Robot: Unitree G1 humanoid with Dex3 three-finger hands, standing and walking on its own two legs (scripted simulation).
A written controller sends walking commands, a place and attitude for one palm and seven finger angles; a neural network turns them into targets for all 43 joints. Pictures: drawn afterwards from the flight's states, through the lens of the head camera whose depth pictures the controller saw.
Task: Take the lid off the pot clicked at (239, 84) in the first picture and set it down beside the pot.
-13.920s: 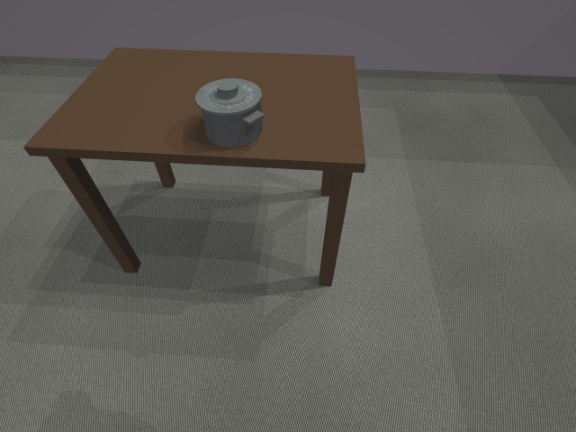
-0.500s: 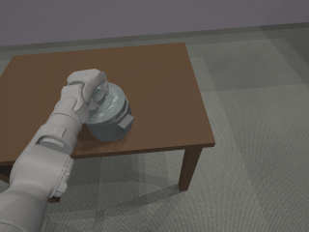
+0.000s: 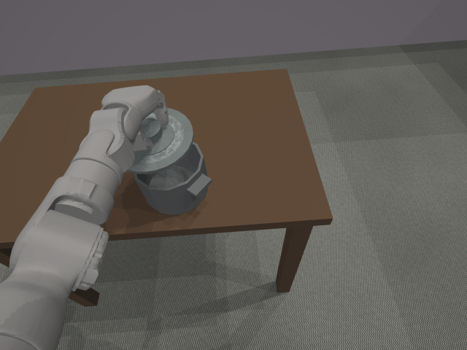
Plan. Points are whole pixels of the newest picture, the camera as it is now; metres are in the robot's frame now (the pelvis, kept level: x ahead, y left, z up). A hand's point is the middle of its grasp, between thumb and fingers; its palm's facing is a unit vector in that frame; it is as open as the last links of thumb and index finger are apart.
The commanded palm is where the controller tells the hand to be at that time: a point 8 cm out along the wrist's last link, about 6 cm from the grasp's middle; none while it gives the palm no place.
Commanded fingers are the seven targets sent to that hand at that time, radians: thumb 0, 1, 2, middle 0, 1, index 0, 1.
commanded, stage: lift the lid straight up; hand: left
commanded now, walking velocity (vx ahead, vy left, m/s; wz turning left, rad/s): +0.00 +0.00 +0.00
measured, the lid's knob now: (148, 130) +0.50 +0.15 +0.10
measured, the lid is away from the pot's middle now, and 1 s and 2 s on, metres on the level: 0.02 0.02 0.10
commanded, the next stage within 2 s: move the lid sideways beside the pot in 1.04 s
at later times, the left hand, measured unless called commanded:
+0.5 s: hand (136, 117) +0.47 +0.15 +0.16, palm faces -0.27 -0.04 -0.96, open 8.2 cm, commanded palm +0.46 +0.15 +0.23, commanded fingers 0.00 0.59 1.03 -0.79 -1.06 -0.77 -1.04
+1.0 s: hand (129, 99) +0.48 +0.15 +0.19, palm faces -0.28 -0.04 -0.96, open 8.2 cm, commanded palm +0.47 +0.15 +0.26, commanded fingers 0.00 0.59 1.03 -0.79 -1.06 -0.77 -1.04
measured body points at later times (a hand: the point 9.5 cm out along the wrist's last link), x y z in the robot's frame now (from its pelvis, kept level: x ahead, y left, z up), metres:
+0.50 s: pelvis -0.01 +0.00 +0.00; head +0.03 -0.03 +0.45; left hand +0.48 +0.15 +0.22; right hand +0.08 -0.25 -0.14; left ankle -0.03 +0.11 -0.74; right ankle -0.01 -0.15 -0.74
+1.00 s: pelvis -0.01 +0.00 +0.00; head +0.03 -0.03 +0.45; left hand +0.49 +0.15 +0.24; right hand +0.07 -0.27 -0.13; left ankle -0.03 +0.11 -0.74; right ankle -0.01 -0.15 -0.74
